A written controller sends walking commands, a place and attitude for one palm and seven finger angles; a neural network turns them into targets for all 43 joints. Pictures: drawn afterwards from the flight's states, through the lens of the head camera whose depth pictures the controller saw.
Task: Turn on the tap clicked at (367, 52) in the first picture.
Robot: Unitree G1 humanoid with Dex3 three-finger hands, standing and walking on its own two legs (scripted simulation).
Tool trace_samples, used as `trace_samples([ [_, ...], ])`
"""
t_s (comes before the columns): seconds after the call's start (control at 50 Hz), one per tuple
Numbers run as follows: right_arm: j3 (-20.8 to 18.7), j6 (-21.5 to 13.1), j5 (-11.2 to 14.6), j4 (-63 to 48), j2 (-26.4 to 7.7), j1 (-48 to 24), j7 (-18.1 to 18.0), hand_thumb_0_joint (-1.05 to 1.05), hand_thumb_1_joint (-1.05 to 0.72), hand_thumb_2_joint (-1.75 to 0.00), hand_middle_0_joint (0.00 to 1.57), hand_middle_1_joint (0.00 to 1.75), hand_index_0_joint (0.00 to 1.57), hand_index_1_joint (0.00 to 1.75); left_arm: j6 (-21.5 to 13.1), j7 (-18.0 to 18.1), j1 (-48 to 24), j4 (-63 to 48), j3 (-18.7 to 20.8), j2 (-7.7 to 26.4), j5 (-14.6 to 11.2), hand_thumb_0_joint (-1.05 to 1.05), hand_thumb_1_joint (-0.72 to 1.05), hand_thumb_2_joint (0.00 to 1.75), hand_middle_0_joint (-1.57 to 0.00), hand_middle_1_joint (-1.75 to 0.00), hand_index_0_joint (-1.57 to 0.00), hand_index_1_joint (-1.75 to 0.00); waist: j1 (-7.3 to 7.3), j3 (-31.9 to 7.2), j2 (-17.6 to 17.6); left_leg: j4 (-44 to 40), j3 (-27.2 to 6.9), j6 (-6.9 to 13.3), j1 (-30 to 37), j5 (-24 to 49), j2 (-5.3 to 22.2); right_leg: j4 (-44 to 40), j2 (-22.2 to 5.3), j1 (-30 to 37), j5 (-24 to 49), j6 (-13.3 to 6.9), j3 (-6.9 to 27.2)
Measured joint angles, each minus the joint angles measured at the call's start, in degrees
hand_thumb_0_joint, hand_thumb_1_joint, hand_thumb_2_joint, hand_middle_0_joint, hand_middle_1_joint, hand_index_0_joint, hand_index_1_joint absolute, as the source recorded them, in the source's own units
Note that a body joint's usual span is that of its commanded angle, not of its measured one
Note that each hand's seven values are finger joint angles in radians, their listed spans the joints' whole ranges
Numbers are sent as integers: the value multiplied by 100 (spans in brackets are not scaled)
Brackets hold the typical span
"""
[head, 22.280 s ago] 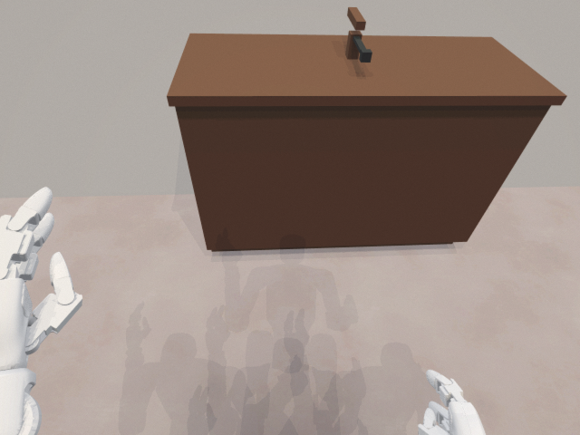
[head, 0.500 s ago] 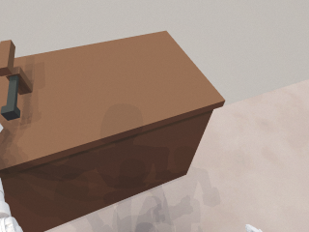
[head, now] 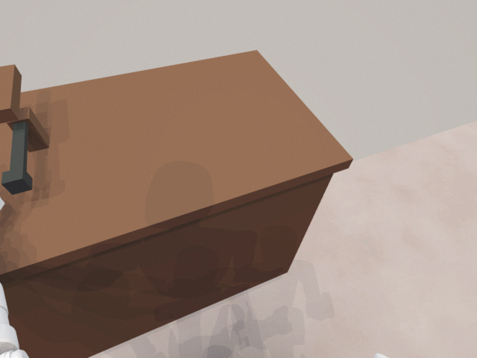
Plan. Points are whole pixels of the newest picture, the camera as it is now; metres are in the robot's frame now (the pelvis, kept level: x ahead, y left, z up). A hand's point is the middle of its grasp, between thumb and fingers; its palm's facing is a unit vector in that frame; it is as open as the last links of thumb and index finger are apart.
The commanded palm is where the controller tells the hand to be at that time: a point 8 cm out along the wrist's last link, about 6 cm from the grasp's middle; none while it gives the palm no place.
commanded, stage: push the lever round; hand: left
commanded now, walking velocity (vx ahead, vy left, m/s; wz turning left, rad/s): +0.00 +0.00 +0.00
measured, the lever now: (17, 181) +0.35 +0.36 +0.11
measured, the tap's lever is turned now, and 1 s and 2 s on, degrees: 0 6 36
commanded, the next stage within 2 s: none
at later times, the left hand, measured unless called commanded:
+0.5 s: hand (14, 196) +0.33 +0.36 +0.10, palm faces +0.62 -0.78 -0.08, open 7.8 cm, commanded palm +0.28 +0.39 +0.10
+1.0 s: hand (28, 194) +0.33 +0.34 +0.10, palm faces +0.65 -0.76 -0.06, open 7.6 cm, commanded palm +0.29 +0.36 +0.10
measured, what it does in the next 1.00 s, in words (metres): stands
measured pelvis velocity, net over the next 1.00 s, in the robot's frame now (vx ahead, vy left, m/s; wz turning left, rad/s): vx -0.01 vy -0.02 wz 0.03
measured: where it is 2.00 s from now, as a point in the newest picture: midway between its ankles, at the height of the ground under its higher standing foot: outside the picture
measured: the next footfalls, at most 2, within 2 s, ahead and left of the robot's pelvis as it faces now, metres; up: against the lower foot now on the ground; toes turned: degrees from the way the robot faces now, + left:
none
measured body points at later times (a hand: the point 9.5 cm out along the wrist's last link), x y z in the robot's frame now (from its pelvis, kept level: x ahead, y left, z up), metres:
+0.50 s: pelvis +0.00 -0.01 +0.00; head +0.03 +0.00 +0.45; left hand +0.29 +0.40 +0.10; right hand +0.11 -0.26 -0.11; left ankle +0.00 +0.10 -0.71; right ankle -0.01 -0.13 -0.71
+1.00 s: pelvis -0.01 -0.02 +0.00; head +0.03 -0.02 +0.45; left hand +0.29 +0.38 +0.11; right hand +0.10 -0.29 -0.11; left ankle +0.00 +0.10 -0.71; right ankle -0.01 -0.13 -0.71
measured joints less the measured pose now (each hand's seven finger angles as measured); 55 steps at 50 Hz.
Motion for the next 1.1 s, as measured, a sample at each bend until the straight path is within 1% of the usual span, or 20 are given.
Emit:
trace_samples([
  [0.08,36,-38,32,-6,37,-95,-30,1,-90,-90,20,30,20,30,74,-54,39,-103,-86,-1,-83,1,90,90,-15,-15,-16,-15,83,-8,3,-2,-31,9,42,2,-29,-10,-26,61,-9,11,-32],
  [0.16,80,-87,71,-2,30,-202,-95,1,-90,-90,21,30,20,30,259,-109,-129,65,-209,47,-123,1,90,90,-15,-15,-16,-15,150,40,-8,15,-96,12,10,26,-68,10,-60,57,-16,12,-98],
  [0.2,79,-123,64,0,18,-241,-115,1,-90,-90,21,30,20,30,300,-88,-186,21,-293,-6,-107,1,90,90,-15,-15,-15,-15,181,74,-12,15,-122,6,-6,44,-79,6,-70,54,-7,8,-125],
  [0.26,70,-173,34,17,-1,-290,-125,1,-90,-90,21,30,20,30,227,-11,-197,-179,-435,-145,-68,1,90,90,-15,-15,-15,-15,206,104,-19,12,-139,-5,-12,60,-84,0,-73,54,5,3,-141],
  [0.34,74,-200,25,66,1,-345,-130,1,-90,-90,21,30,20,30,137,97,-289,-254,-565,-267,-55,1,90,90,-15,-15,-15,-15,175,110,-36,17,-144,-21,-13,61,-81,31,-70,41,-8,-11,-146],
  [0.42,70,-187,29,57,11,-323,-119,1,-90,-90,21,30,20,30,247,193,-267,-255,-537,-307,-48,1,90,90,-15,-15,-16,-15,122,86,-12,-29,-123,-42,25,73,-57,14,-49,53,0,-34,-122],
  [0.48,73,-164,28,43,12,-260,-101,1,-90,-90,20,30,20,30,349,294,-190,-254,-495,-274,-13,1,90,90,-15,-15,-16,-15,97,56,9,-74,-105,-58,68,82,-37,-2,-30,72,4,-52,-102],
  [0.56,63,-144,33,83,-1,-175,-83,1,-90,-90,20,30,20,30,338,376,-159,-284,-512,-278,1,1,90,90,-15,-15,-16,-15,98,60,38,-87,-119,-87,107,83,-12,-1,-4,104,-3,-83,-114],
  [0.86,14,-65,61,203,-87,-115,-108,1,-90,-90,20,30,20,30,195,343,-345,98,-439,-182,-36,1,93,91,-15,-15,-16,-15,68,82,27,-109,-168,-176,90,120,52,46,62,57,-7,-181,-157],
  [0.92,-14,-63,59,200,-100,-116,-93,1,-90,-90,20,30,20,30,178,446,-334,46,-480,-251,-45,1,94,91,-15,-15,-16,-15,79,69,34,-112,-172,-182,92,122,57,39,67,62,-3,-187,-161],
  [1.02,-20,-65,50,217,-105,-163,-87,1,-91,-90,20,30,20,30,125,715,-370,-41,-623,-459,-23,1,94,91,-15,-15,-15,-15,92,67,57,-94,-193,-174,96,116,34,56,46,78,-19,-177,-182],
  [1.1,2,-60,32,225,-63,-232,-85,1,-91,-90,20,30,20,30,142,968,-484,-87,-742,-607,60,0,94,91,-15,-15,-15,-15,107,93,49,-90,-215,-167,93,129,7,71,21,82,-25,-171,-205],
])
